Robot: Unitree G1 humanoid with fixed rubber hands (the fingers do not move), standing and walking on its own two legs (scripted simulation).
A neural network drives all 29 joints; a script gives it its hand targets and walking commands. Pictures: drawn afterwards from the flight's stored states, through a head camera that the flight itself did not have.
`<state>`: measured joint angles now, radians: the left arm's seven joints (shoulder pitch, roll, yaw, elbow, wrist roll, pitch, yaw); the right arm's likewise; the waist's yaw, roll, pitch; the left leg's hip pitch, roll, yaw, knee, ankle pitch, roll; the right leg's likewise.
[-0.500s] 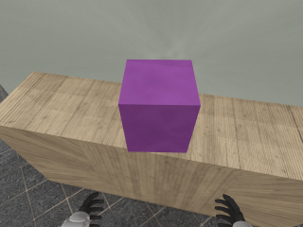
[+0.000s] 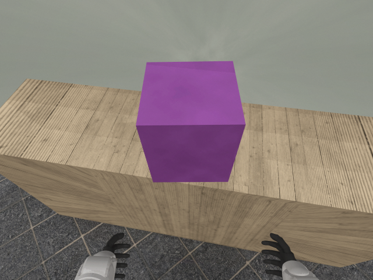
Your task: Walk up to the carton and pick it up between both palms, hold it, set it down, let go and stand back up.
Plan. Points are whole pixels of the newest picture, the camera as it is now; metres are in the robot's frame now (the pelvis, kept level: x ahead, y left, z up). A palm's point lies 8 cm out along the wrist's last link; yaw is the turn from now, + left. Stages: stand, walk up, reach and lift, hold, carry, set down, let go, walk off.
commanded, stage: set down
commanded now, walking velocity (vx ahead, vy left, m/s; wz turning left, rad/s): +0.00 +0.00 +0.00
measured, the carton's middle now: (190, 126) +0.48 +0.01 +0.00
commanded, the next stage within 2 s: let go in 0.16 s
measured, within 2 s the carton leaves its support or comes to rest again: neither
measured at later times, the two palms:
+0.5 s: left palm (98, 251) +0.20 +0.22 -0.07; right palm (315, 257) +0.19 -0.24 -0.07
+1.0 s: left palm out of the picture +0.14 +0.23 -0.07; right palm out of the picture +0.13 -0.23 -0.08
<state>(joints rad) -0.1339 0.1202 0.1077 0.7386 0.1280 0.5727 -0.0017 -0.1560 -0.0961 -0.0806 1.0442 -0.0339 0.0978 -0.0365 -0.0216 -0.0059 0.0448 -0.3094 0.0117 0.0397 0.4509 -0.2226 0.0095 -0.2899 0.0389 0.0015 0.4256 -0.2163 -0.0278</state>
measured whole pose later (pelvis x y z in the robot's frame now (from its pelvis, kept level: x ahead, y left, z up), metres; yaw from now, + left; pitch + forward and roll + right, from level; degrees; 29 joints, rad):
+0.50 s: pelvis +0.02 +0.00 +0.01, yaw -2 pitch +0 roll +0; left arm 0.10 0.19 0.02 0.36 0.09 0.56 -0.03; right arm 0.03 -0.21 -0.03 0.76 0.05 0.12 0.01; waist 0.01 -0.03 0.02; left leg -0.11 0.02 0.06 0.31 -0.20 0.00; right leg -0.10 0.05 0.03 0.27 -0.17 -0.04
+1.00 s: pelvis -0.02 +0.00 +0.00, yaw -2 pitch -2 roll +1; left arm 0.22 0.25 -0.04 0.43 -0.03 0.22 0.03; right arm 0.14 -0.13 -0.13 0.81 -0.08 -0.20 0.07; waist 0.01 -0.04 0.01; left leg -0.18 0.00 0.07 0.43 -0.21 0.01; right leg -0.20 0.03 0.03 0.46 -0.22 -0.03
